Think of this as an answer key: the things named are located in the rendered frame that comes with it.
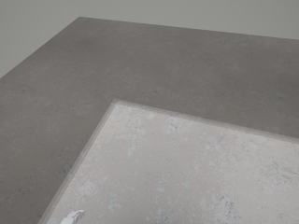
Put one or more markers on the left robot hand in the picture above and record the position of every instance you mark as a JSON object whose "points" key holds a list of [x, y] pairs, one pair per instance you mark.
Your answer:
{"points": [[73, 217]]}

